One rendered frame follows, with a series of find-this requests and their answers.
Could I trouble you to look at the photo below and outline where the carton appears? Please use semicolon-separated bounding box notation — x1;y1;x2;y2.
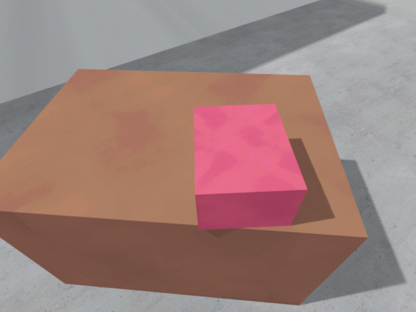
194;104;307;230

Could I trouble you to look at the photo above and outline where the pedestal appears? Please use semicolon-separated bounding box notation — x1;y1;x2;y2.
0;69;368;306

